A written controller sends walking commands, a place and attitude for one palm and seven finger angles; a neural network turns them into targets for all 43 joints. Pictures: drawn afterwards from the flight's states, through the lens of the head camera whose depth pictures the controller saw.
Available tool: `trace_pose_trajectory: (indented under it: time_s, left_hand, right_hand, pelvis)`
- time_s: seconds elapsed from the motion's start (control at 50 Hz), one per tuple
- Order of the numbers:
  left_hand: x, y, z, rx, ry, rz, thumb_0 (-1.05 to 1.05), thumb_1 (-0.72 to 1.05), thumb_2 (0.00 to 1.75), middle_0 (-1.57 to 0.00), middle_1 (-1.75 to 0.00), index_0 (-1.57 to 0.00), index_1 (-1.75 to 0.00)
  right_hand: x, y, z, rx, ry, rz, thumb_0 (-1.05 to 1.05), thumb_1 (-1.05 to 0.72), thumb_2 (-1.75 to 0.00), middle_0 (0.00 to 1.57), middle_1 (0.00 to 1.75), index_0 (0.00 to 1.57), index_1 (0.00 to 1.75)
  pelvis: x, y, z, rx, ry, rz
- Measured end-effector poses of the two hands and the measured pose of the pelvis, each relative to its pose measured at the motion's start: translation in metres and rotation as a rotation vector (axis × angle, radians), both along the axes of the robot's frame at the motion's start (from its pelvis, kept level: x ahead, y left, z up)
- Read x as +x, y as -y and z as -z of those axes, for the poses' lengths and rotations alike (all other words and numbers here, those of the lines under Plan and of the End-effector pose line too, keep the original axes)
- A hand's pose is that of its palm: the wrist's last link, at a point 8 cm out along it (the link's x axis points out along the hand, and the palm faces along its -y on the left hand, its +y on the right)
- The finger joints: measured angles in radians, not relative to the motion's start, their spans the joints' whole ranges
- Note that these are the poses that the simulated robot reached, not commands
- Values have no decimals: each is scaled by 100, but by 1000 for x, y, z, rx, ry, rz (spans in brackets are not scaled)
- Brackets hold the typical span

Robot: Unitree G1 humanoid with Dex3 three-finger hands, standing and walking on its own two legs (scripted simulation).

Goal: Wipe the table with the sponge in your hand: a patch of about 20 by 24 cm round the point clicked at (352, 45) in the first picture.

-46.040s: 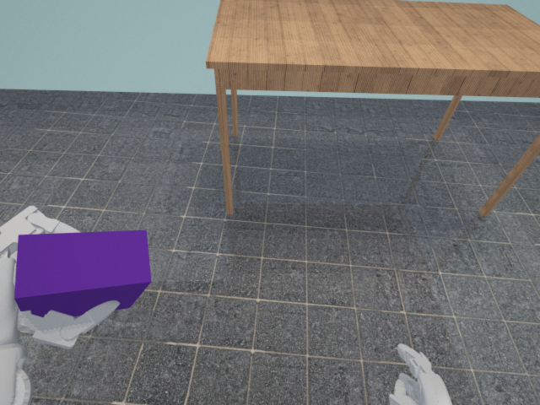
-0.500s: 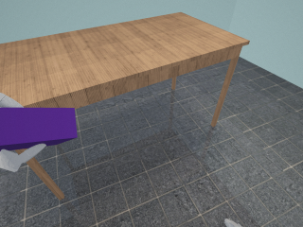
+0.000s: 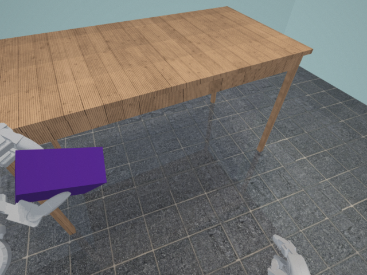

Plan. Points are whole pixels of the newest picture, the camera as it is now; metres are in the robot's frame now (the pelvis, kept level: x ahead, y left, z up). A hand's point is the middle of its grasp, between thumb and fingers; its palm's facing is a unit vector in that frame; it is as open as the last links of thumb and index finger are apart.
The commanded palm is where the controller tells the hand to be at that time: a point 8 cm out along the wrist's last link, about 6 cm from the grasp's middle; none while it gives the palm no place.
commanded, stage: stop stepping back and stand still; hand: left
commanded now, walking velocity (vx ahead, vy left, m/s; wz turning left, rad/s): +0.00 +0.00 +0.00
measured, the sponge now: (69, 175) +0.24 +0.21 +0.17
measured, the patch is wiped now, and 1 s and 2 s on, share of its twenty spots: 1.00 1.00 1.00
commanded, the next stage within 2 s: stand and wait in 0.26 s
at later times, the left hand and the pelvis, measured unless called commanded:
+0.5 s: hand (31, 164) +0.23 +0.25 +0.20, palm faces +0.38 -0.84 -0.38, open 9.8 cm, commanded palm +0.18 +0.29 +0.23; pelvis +0.01 +0.02 +0.01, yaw -1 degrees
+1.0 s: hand (13, 175) +0.21 +0.25 +0.21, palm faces +0.41 -0.83 -0.37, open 9.8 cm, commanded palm +0.15 +0.30 +0.23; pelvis -0.01 +0.02 +0.01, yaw -1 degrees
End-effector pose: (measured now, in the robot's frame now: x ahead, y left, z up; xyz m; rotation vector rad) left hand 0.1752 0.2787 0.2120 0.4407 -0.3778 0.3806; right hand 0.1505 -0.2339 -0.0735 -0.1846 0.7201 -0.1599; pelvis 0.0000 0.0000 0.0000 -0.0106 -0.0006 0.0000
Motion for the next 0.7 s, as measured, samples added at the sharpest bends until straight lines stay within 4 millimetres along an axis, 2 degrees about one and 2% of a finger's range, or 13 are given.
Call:
trace_pose_trajectory:
  time_s: [0.06,0.2,0.3,0.44,0.62,0.7]
  left_hand:
    - [3,3,-1,30,4,34,-1,-54,107,-76,-138,-80,-140]
    - [15,-5,-30,124,87,21,-1,-54,107,-76,-138,-80,-139]
    - [27,-14,-24,82,63,-2,-1,-54,107,-76,-138,-80,-140]
    - [26,-11,0,21,-40,34,-1,-54,107,-75,-139,-80,-140]
    - [3,-14,-20,75,43,24,-1,-54,107,-76,-138,-80,-140]
    - [-1,-19,-19,54,46,-6,-1,-54,107,-76,-138,-80,-140]
  right_hand:
    - [11,-5,2,-26,10,-2,2,-90,-90,20,30,20,30]
    - [37,-23,-3,13,24,-29,2,-90,-90,20,30,20,30]
    - [46,-28,-9,36,51,-27,2,-90,-90,20,30,20,30]
    - [38,-24,-15,5,44,-11,1,-90,-90,20,30,20,30]
    - [17,-19,-12,-24,4,-10,2,-90,-90,20,30,20,30]
    - [9,-21,-9,-9,6,-3,2,-90,-90,20,30,20,30]
  pelvis:
    - [5,-7,5,-8,-3,1]
    - [16,-10,-1,-12,-3,7]
    - [18,-13,-3,-14,-3,13]
    - [14,-17,-5,-12,-8,19]
    - [2,-18,-6,-15,-1,15]
    - [-3,-19,-6,-18,3,17]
